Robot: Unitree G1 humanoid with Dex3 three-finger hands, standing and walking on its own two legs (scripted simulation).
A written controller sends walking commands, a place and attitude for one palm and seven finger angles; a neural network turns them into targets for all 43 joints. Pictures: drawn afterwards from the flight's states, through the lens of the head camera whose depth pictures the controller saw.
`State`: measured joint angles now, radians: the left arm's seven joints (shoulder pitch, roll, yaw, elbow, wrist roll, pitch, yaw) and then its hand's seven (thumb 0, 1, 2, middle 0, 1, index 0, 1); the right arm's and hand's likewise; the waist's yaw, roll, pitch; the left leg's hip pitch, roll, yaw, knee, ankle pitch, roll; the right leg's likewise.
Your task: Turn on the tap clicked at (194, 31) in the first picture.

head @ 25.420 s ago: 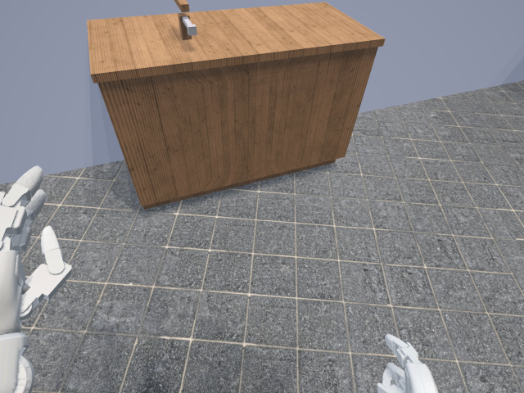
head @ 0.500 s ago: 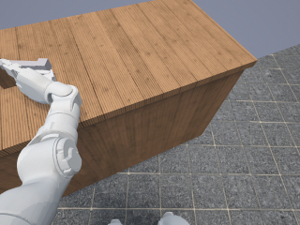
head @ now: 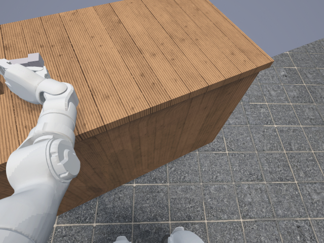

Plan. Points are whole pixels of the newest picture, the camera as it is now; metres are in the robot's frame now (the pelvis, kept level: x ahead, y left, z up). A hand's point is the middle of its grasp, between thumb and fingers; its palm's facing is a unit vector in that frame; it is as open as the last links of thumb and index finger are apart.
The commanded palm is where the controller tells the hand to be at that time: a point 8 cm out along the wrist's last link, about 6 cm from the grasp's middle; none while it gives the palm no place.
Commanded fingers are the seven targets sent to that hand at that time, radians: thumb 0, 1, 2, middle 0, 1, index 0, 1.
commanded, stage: lift the hand up off the lever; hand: left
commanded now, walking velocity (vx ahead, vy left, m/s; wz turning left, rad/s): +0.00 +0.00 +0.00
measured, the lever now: (36, 61) +0.55 +0.26 +0.10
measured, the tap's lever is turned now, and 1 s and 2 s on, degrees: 79 80 80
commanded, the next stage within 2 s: none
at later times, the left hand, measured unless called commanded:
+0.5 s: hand (39, 66) +0.52 +0.24 +0.11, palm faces +0.83 -0.55 -0.10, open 7.8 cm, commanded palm +0.46 +0.24 +0.12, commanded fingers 0.00 0.90 0.90 -0.15 -0.15 -0.15 -0.15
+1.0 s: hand (40, 65) +0.50 +0.22 +0.14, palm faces +0.83 -0.54 -0.12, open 7.8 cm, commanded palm +0.45 +0.24 +0.14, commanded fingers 0.00 0.90 0.90 -0.15 -0.15 -0.15 -0.15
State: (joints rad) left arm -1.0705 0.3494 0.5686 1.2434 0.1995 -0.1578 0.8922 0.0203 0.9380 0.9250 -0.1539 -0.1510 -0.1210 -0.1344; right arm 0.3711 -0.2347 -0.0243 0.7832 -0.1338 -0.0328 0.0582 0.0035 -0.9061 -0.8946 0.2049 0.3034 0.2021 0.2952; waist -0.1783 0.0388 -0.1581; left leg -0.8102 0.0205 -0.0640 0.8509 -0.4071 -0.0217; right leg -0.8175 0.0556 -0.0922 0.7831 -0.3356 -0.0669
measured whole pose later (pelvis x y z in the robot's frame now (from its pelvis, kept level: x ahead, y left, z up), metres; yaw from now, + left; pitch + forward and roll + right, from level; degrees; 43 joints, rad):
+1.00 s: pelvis -0.01 +0.00 +0.01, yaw +0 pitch +16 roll -1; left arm -1.04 0.26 0.55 1.14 0.18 -0.06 0.90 0.01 0.90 0.90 -0.15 -0.15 -0.15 -0.15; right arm 0.33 -0.22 -0.03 0.80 -0.13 -0.03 0.05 0.00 -0.91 -0.89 0.20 0.30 0.20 0.30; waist -0.15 0.04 -0.14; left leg -0.69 0.01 -0.06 0.78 -0.37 -0.01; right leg -0.70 0.04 -0.08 0.72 -0.31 -0.06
